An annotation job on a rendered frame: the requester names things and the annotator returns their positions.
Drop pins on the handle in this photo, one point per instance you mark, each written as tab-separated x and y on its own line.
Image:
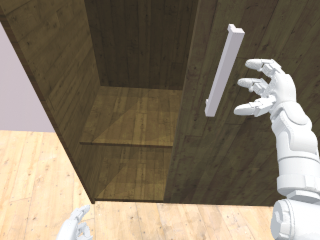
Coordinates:
229	54

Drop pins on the wardrobe door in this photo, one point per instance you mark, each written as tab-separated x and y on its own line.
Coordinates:
230	159

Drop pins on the right robot hand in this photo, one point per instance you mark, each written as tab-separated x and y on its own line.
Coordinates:
281	88

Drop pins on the right robot upper arm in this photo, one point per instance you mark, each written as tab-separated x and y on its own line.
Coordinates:
295	220

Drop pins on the robot right forearm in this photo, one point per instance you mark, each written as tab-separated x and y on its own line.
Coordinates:
297	154

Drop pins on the left robot hand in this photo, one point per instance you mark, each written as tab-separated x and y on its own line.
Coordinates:
71	230

